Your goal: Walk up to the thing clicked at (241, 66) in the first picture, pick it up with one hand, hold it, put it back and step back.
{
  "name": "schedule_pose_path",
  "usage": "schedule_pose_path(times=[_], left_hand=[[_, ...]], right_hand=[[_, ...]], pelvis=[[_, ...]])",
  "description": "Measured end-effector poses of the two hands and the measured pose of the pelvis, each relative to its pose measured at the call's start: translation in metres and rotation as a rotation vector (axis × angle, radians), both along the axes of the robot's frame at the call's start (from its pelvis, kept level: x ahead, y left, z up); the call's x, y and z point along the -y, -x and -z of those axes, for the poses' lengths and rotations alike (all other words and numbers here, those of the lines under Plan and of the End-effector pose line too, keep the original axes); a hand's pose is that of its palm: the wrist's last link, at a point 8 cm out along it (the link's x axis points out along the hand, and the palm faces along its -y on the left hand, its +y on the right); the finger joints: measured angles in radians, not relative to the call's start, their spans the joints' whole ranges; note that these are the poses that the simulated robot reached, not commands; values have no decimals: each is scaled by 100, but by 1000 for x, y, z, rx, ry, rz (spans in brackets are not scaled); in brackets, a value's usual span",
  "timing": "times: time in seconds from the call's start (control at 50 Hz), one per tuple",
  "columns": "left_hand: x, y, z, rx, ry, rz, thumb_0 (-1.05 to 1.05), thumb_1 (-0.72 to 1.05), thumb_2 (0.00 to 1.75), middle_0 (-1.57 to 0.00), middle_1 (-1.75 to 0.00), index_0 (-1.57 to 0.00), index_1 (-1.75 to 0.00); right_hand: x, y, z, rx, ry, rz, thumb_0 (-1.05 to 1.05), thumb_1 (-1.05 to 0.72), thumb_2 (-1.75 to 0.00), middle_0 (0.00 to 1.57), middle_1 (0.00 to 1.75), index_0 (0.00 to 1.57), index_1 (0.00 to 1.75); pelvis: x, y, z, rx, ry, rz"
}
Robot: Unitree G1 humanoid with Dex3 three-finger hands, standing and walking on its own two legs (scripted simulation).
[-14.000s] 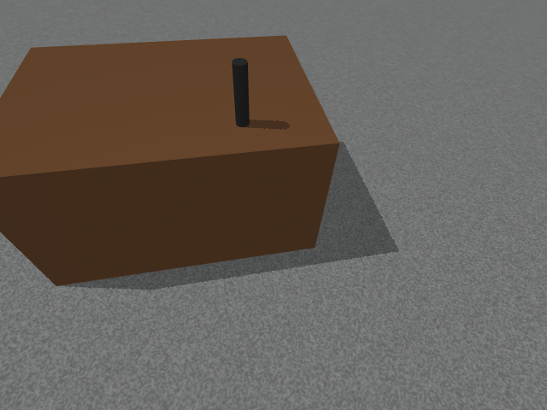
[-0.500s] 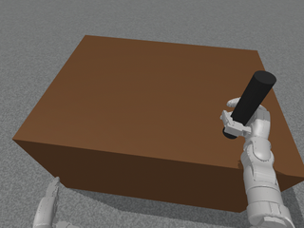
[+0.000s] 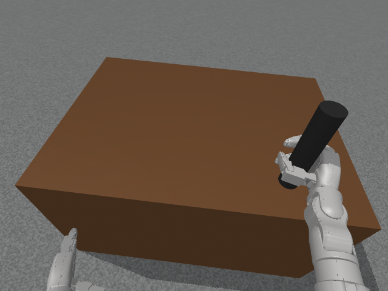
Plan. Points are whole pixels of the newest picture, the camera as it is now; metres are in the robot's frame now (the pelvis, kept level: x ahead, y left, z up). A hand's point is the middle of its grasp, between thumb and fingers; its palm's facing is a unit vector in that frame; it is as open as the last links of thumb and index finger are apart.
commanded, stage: lift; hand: right
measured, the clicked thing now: (307, 151) +0.35 -0.19 +0.14
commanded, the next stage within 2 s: hold in 0.04 s
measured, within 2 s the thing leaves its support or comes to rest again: neither
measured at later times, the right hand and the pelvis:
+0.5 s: hand (292, 161) +0.34 -0.17 +0.12, palm faces +0.21 +0.98 +0.00, open 5.6 cm; pelvis +0.01 +0.01 +0.01, yaw +0 degrees
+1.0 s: hand (296, 163) +0.33 -0.17 +0.13, palm faces +0.21 +0.98 +0.00, open 5.6 cm; pelvis +0.00 +0.00 +0.01, yaw +0 degrees
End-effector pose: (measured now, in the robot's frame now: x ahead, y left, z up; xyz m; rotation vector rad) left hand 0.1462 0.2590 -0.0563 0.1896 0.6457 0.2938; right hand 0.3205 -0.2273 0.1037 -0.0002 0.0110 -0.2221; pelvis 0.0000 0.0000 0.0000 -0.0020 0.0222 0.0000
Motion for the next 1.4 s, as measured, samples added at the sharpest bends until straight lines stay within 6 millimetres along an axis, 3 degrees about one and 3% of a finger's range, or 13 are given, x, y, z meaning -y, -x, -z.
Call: schedule_pose_path(times=[0.44,0.6,0.82,1.16,1.4], left_hand=[[-11,-8,2,-20,5,-17,-1,-53,6,-6,-6,-5,-6],[0,-14,0,0,37,3,-1,-53,5,-6,-6,-5,-6],[-5,-9,2,-19,16,-7,-1,-53,6,-6,-6,-5,-6],[4,-5,3,-23,39,-7,-1,-53,6,-7,-6,-6,-6],[3,-9,-1,-8,20,-1,-1,-54,6,-6,-6,-6,-6]], right_hand=[[-10,11,-19,9,2,-8,0,-15,-109,99,110,99,110],[-8,18,-19,-13,-1,-3,0,-15,-109,99,110,99,110],[-2,21,-17,-17,-1,9,0,-15,-109,99,110,99,110],[2,24,-21,-18,-2,9,0,-15,-109,99,111,99,110],[-4,20,-19,-16,-7,-2,0,-15,-109,99,111,98,110]], pelvis=[[-5,-5,-6,24,4,6],[-5,-7,-8,33,4,7],[-3,-6,-9,37,2,8],[2,-4,-10,45,0,3],[2,-4,-11,49,-1,3]])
